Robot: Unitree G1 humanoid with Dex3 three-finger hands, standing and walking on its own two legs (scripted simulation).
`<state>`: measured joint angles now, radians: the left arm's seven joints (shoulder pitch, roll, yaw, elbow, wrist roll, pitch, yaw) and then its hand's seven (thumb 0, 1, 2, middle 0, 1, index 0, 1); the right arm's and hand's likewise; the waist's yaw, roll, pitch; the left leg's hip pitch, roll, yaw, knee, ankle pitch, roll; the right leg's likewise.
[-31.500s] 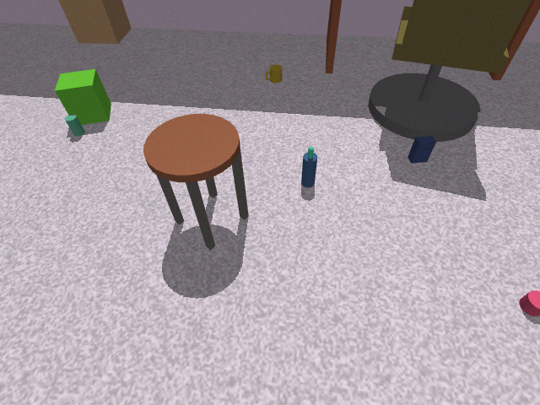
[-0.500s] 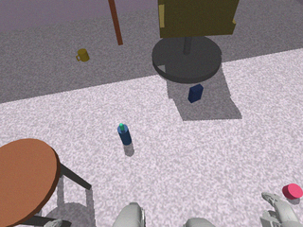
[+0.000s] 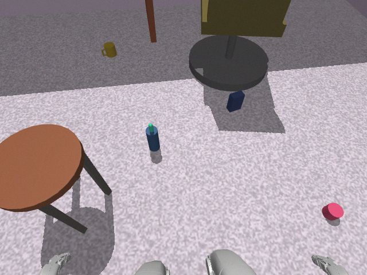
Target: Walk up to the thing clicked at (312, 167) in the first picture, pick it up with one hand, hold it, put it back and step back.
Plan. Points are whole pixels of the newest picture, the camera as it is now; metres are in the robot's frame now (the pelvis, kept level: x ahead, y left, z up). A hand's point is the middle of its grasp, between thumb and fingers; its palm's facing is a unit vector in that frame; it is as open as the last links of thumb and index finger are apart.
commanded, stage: step back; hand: left
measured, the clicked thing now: (152, 136) +0.86 +0.19 -0.64
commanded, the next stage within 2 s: stand in 1.34 s
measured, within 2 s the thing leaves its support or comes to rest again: neither
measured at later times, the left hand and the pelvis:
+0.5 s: hand out of the picture -0.07 +0.27 -0.14, palm faces +0.05 -0.91 -0.41, open 7.4 cm; pelvis -0.15 -0.01 -0.01, yaw +2 degrees
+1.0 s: hand out of the picture -0.11 +0.26 -0.15, palm faces +0.05 -0.94 -0.35, open 7.4 cm; pelvis -0.15 +0.00 +0.00, yaw +2 degrees
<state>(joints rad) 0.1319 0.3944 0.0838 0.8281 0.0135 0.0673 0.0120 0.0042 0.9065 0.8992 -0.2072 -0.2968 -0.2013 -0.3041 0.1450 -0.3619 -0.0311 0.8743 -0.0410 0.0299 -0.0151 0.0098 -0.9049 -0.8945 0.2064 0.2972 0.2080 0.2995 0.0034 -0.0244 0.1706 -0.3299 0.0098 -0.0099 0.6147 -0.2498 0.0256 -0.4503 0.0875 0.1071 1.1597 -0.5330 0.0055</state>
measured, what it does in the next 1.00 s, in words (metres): walks backwards: right foot, then left foot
